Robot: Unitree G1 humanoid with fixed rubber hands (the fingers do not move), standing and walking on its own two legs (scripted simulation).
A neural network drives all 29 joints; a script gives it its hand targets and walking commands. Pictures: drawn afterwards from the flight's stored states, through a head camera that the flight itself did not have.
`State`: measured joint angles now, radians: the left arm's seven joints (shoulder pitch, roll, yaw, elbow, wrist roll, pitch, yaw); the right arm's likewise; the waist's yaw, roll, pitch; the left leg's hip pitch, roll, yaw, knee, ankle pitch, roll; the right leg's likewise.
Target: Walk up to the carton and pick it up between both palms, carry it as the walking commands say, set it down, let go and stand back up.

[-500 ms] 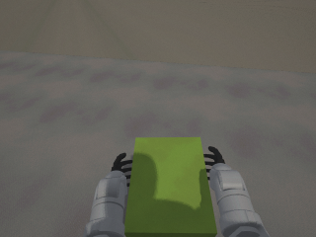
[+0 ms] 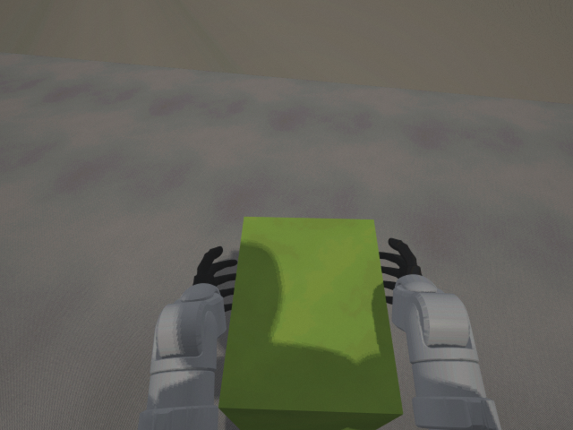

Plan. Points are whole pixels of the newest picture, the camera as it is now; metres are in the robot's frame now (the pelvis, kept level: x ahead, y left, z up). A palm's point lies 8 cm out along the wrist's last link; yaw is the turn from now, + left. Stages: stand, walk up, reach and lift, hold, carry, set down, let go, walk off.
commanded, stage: carry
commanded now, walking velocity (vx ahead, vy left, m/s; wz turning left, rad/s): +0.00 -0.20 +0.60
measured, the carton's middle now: (306, 326) +0.30 +0.00 +0.01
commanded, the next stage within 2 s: none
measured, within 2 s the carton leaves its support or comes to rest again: neither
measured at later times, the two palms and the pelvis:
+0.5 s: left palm (200, 358) +0.22 +0.13 +0.08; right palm (405, 302) +0.29 -0.13 +0.08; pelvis -0.03 -0.08 +0.00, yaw +17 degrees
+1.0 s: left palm out of the picture +0.14 +0.08 +0.07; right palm (421, 313) +0.28 -0.16 +0.07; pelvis -0.05 -0.19 -0.01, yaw +34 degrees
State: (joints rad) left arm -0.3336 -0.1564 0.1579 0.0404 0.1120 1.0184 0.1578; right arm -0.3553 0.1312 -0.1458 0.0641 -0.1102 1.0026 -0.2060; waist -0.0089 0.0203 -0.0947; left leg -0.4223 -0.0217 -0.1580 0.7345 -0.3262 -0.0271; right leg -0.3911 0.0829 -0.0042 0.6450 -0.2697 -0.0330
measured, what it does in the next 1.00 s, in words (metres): steps to the right, turning left: right foot, then left foot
